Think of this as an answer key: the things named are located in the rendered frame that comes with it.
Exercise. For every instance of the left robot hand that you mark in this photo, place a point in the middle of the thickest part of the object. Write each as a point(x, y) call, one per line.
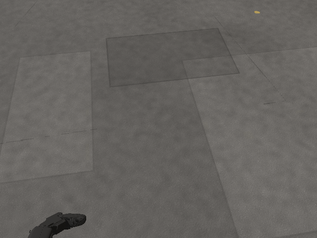
point(57, 223)

